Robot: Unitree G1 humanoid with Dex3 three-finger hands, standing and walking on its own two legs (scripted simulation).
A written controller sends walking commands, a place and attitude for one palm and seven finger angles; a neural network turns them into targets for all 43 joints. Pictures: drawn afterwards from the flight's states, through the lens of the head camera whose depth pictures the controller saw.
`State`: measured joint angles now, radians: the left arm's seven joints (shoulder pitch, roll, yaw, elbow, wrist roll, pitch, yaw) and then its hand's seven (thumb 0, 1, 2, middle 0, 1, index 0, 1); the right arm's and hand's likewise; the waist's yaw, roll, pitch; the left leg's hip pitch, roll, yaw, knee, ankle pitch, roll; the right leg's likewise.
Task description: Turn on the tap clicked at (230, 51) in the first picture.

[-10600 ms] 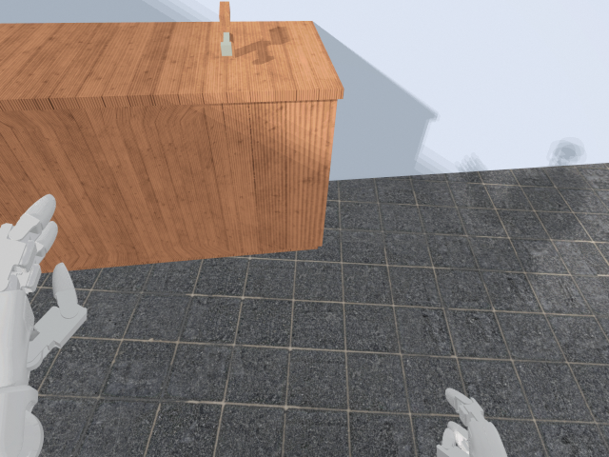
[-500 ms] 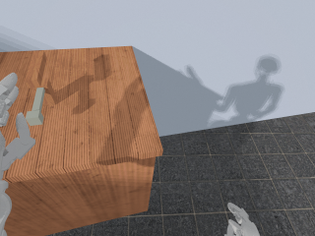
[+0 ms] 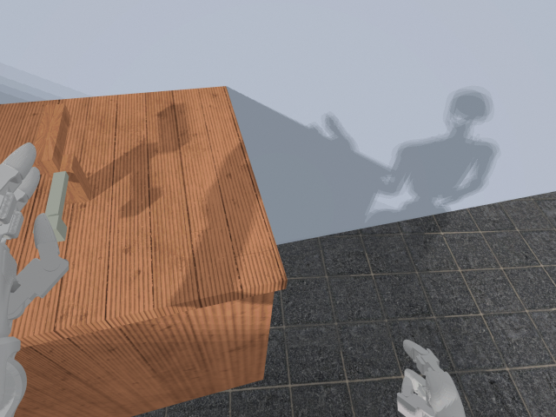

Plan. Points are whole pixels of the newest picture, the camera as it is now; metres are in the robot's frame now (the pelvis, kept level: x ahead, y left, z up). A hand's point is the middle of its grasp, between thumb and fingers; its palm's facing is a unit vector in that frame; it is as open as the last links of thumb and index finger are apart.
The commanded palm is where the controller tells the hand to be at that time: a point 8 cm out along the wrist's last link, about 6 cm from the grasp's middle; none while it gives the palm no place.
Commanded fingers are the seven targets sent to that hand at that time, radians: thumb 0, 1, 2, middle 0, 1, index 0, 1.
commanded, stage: look again from close up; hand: left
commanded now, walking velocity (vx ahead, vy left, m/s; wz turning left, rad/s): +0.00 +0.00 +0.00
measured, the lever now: (50, 229) +0.31 +0.35 +0.08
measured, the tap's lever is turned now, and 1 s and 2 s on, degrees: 0 0 0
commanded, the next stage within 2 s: turn the palm inward beside the body in 0.20 s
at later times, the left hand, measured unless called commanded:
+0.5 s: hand (56, 249) +0.23 +0.25 +0.18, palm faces +0.41 -0.87 -0.28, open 7.4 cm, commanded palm +0.15 +0.27 +0.17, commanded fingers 0.00 0.90 0.90 -0.20 -0.30 -0.20 -0.30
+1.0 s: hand (114, 284) +0.22 +0.21 +0.14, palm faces +0.46 -0.83 -0.31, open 7.4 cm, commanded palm +0.14 +0.25 +0.16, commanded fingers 0.00 0.90 0.90 -0.20 -0.30 -0.20 -0.30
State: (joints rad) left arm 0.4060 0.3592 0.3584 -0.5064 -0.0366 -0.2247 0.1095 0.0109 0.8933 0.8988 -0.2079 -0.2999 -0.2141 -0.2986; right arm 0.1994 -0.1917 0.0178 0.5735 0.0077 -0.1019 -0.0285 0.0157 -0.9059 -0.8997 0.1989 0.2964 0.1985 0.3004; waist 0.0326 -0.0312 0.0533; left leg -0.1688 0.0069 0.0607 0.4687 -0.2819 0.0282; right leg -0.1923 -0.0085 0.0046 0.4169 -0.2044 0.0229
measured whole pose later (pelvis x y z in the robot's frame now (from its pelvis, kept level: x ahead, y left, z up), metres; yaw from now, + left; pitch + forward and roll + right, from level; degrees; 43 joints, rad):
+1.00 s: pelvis +0.01 -0.06 -0.01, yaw +5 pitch +2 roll +1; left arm 0.32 0.32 0.31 -0.33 -0.17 0.04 0.06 0.01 0.90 0.90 -0.20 -0.30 -0.21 -0.30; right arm 0.12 -0.26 -0.01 0.70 0.02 -0.12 -0.07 0.02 -0.91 -0.90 0.20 0.30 0.20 0.30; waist 0.06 0.08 -0.03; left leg -0.29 0.02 -0.05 0.60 -0.34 -0.03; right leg -0.31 0.02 -0.07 0.62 -0.34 -0.05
